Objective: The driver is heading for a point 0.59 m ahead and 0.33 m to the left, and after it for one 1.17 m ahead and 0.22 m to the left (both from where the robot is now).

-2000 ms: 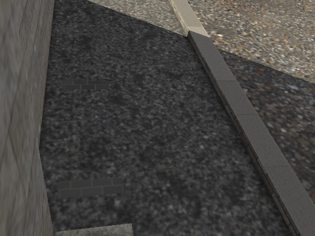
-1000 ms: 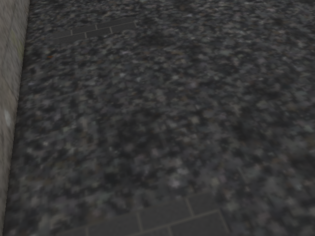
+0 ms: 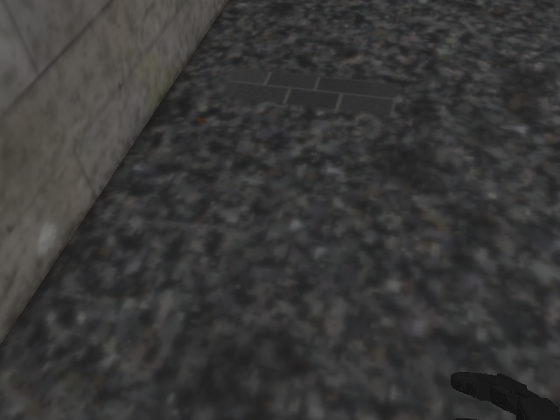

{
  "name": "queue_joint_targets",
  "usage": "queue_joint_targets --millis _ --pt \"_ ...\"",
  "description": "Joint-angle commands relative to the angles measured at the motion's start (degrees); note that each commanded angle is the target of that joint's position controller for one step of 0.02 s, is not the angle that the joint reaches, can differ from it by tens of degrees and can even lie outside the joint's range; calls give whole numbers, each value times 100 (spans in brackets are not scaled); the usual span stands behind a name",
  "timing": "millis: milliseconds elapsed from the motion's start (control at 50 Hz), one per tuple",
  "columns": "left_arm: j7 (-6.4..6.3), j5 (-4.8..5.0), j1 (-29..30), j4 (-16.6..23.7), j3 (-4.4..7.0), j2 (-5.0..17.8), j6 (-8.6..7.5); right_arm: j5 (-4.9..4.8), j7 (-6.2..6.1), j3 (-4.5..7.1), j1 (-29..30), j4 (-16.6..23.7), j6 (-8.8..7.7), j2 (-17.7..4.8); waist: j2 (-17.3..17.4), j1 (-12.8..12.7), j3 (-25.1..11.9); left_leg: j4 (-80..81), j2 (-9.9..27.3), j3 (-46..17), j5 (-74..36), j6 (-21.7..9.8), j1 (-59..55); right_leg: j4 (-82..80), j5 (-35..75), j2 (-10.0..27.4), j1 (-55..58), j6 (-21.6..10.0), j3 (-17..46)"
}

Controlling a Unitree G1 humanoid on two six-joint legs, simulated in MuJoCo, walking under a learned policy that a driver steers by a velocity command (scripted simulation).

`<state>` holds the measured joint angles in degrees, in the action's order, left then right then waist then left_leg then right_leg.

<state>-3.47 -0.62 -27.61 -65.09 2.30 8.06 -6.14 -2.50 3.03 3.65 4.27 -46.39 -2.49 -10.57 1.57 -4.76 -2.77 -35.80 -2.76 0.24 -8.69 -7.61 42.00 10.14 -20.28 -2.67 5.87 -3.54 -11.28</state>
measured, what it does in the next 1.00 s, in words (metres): walks ahead, turning left: left foot, then right foot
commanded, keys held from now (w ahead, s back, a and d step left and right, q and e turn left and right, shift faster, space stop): w+q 1.00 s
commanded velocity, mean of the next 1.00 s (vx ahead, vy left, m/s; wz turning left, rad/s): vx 0.50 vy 0.00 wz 0.59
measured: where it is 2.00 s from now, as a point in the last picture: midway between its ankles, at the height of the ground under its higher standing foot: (198, 249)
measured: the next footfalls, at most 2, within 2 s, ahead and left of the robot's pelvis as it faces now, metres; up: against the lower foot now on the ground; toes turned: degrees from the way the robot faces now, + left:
left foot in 0.10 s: +0.22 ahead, +0.06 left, +0.00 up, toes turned +4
right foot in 0.48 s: +0.50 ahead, -0.13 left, +0.00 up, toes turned +21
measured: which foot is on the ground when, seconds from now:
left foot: up 0.00-0.08, down 0.10-0.48, up 0.50-1.00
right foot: down 0.00-0.08, up 0.10-0.46, down 0.48-1.00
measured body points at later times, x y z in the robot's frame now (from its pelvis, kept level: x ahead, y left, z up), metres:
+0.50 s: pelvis +0.31 -0.05 -0.01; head +0.33 -0.05 +0.44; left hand +0.47 +0.24 -0.08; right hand +0.42 -0.30 -0.15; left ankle +0.18 +0.06 -0.73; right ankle +0.46 -0.14 -0.74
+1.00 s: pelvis +0.53 +0.07 -0.01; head +0.55 +0.10 +0.44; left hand +0.36 +0.29 -0.15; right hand +0.86 +0.03 -0.08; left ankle +0.57 +0.22 -0.73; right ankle +0.47 -0.14 -0.73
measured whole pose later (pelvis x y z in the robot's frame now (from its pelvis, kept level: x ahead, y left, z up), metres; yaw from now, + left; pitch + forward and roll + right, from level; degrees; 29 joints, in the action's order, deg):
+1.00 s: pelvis +0.53 +0.07 -0.01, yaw +37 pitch +2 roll -2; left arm -1.1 1.3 -20.2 -52.3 5.3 15.8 -4.0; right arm -1.2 2.6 4.1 -1.2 -36.0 -0.8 -13.9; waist 0.8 -4.8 1.2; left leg -34.7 1.7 2.9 8.1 -6.5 30.8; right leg 22.0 -25.1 4.6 3.7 3.9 -14.9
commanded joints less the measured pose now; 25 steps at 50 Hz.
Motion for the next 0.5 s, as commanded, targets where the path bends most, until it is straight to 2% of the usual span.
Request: queue_joint_targets --millis 20,40,60,80,100,120,140,160,180,200,220,240,260,280,300,320,360,380,420,460,480,500 --pt "-96 50 -418 150 216 1024 37 42 141 -4 905 531 -116 -148 -756 198 523 292 -334 769 573 -113 -294 711 7200 1483 334 761 85" --pt "-152 81 -400 216 273 1162 86 54 181 10 746 491 -122 -223 -884 336 454 292 -453 942 891 -142 -557 1193 8101 1554 469 761 53" --pt "-197 112 -270 331 327 1281 127 71 189 50 239 342 -115 -352 -1068 597 311 328 -501 964 1192 -211 -1107 1911 8864 1645 345 775 98" --pt "-193 135 -13 489 373 1398 120 78 145 176 -762 60 -98 -691 -1139 1052 -51 646 -436 724 1172 -421 -2141 3018 9127 1675 -27 793 222" --pt "-136 154 474 686 407 1492 33 105 40 326 -1975 -265 -93 -1050 -986 1716 -563 1305 -187 120 306 -748 -3889 4572 7984 1386 -1017 833 168" --pt "63 -111 647 932 210 708 -94 117 -54 282 -2406 -517 -59 -1108 526 1480 -1010 289 1027 -1539 -195 -1406 -6394 6860 125 574 -4030 757 582" --pt "270 121 383 1237 75 483 -362 202 -149 293 -2434 -397 -61 -1362 888 1150 -1810 1015 2189 -4213 1615 -2540 -7226 8469 -1559 60 -5586 685 1722" --pt "381 282 1210 1527 195 904 -595 208 -270 253 -2439 -401 -19 -964 311 1333 -1162 1872 1879 -3918 2567 -2135 -6591 7980 -822 309 -6116 391 2107" --pt "379 335 1481 1710 249 1106 -596 172 -280 164 -1774 -264 -74 -593 -101 914 -511 2115 1602 -3205 2396 -1714 -5675 7218 -163 543 -5997 306 1984" --pt "319 220 1421 1697 269 1072 -527 120 -252 107 -1262 -65 -135 -481 -597 557 -117 2317 1324 -2751 1965 -1453 -4575 6633 161 687 -5501 332 1801" --pt "265 108 1287 1738 317 1106 -433 132 -261 87 -1018 67 -166 -521 -595 337 13 2347 1172 -2507 1755 -1382 -3755 6279 235 786 -5037 450 1786" --pt "245 81 1251 1810 333 1079 -345 164 -287 64 -951 139 -162 -522 -546 190 138 2409 1086 -2358 1764 -1348 -3037 5940 207 891 -4641 542 1751" --pt "219 74 1344 1906 311 976 -276 173 -322 61 -901 198 -150 -620 -442 89 260 2434 1008 -2165 1625 -1292 -2340 5409 172 947 -4327 632 1607" --pt "199 25 1623 2026 247 851 -237 182 -363 103 -951 260 -143 -797 -326 125 359 2454 845 -1887 1394 -1225 -1746 4729 375 901 -3991 711 1391" --pt "188 -50 1955 2123 174 709 -216 173 -397 159 -1092 279 -138 -968 -209 231 351 2388 602 -1608 1287 -1094 -1307 4005 845 776 -3513 724 1214" --pt "193 -83 2279 2193 122 608 -193 137 -423 213 -1326 241 -128 -1090 -73 388 288 2276 432 -1453 1347 -970 -1108 3417 1365 617 -3122 735 1114" --pt "211 37 2518 2260 130 721 -152 93 -398 267 -1812 147 -104 -1178 177 636 90 2071 415 -1558 1636 -786 -1312 2733 2185 371 -2767 778 1170" --pt "213 98 2588 2300 152 826 -136 59 -382 265 -1960 115 -96 -1126 258 682 53 1943 458 -1696 1859 -705 -1517 2470 2317 332 -2712 773 1274" --pt "223 150 2636 2355 224 1060 -128 12 -391 246 -2124 107 -73 -979 355 639 -34 1569 582 -2089 2464 -526 -1979 2066 2174 334 -2535 719 1470" --pt "241 165 2257 2273 325 1248 -163 56 -422 200 -2205 150 -65 -782 432 358 -129 944 540 -2251 2842 -295 -2145 1862 1651 370 -1944 498 1488" --pt "226 125 1620 2143 402 1408 -204 88 -433 129 -2131 219 -97 -527 358 16 -317 53 308 -2036 2883 -72 -1737 1844 1354 685 -1085 288 1705" --pt "220 37 673 2006 491 1777 -217 187 -403 -6 -2284 299 -131 -40 -656 -237 -1049 -2005 -178 -1273 3896 228 -907 1776 815 1889 299 -106 2893"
